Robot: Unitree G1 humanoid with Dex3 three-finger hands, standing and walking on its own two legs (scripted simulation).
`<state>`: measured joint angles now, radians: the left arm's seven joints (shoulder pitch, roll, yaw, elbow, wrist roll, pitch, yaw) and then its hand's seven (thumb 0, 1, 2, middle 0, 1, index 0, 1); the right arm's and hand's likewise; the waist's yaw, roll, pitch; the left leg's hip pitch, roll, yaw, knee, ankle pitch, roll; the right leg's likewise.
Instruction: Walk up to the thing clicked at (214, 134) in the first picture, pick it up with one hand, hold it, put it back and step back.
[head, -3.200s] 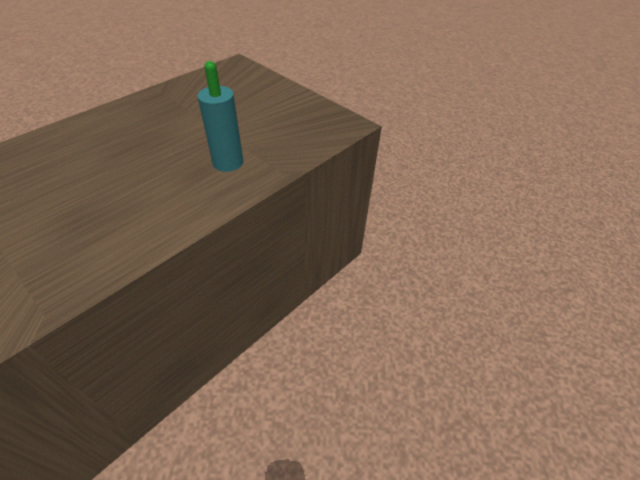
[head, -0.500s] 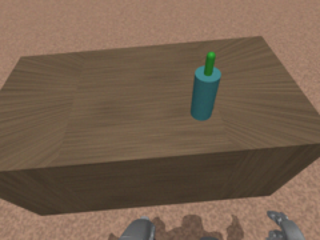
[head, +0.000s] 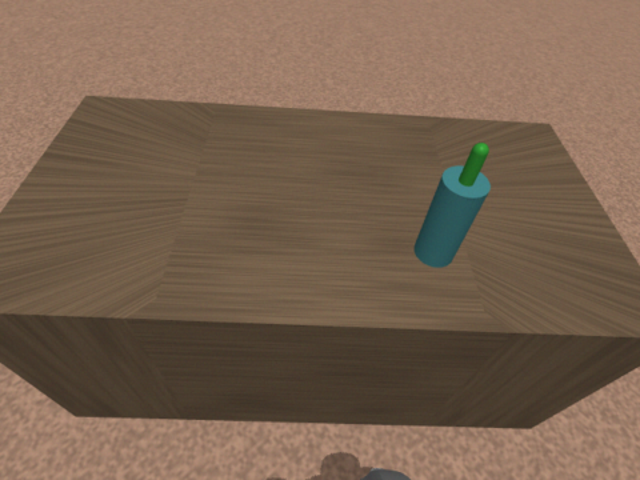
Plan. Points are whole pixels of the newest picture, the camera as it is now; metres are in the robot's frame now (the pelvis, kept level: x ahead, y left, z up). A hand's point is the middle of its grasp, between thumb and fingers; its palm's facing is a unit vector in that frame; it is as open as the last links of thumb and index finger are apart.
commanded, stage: walk up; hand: right
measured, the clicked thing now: (454, 205) +0.57 -0.25 -0.02
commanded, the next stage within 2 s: stand in 1.40 s
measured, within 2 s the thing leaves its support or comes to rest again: neither
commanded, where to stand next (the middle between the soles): +0.09 -0.01 m, yaw -3 degrees
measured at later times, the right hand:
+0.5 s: hand out of the picture +0.10 -0.26 -0.14, palm faces -0.03 +0.93 -0.36, open 7.4 cm
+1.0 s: hand out of the picture +0.12 -0.26 -0.12, palm faces +0.01 +0.94 -0.35, open 7.4 cm
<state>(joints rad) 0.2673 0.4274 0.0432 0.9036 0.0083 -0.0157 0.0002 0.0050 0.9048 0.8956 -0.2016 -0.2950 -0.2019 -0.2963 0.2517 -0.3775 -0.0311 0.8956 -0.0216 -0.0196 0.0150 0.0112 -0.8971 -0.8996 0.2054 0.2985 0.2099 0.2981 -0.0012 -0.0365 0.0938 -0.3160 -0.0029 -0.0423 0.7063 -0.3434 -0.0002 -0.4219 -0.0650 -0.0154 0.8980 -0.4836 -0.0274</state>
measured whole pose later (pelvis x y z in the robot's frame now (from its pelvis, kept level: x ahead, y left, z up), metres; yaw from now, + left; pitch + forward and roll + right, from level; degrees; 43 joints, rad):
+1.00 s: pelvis +0.03 +0.00 +0.03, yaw -2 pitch -3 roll +0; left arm 0.08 0.35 0.01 1.15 0.01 0.00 -0.02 0.00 0.91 0.90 -0.20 -0.29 -0.20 -0.30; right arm 0.05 -0.35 0.00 1.14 -0.01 -0.02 0.00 0.01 -0.90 -0.90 0.20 0.30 0.21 0.30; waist 0.01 -0.01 0.06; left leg -0.09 0.01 0.00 0.34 -0.20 -0.01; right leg -0.16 -0.03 0.00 0.36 -0.15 0.02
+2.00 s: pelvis +0.04 -0.01 +0.03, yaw -2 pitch -2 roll +0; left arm 0.09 0.35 -0.01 1.14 0.01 -0.02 -0.01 0.00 0.91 0.90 -0.20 -0.29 -0.20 -0.30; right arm 0.09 -0.35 0.00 1.15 -0.01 -0.01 0.01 0.01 -0.90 -0.90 0.20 0.30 0.21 0.30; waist 0.00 0.01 0.05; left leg -0.07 0.03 0.00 0.30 -0.19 -0.03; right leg -0.15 -0.02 -0.01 0.33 -0.15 0.01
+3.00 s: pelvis +0.04 -0.02 +0.03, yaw -2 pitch -2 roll +0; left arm 0.10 0.36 -0.01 1.13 0.01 -0.02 -0.01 0.00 0.90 0.90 -0.20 -0.30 -0.20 -0.30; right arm 0.11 -0.35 0.00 1.13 -0.01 -0.01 0.01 0.01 -0.90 -0.90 0.20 0.30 0.21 0.30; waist 0.00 0.01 0.05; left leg -0.07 0.04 0.00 0.30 -0.20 -0.04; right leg -0.15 -0.01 -0.01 0.34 -0.16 0.00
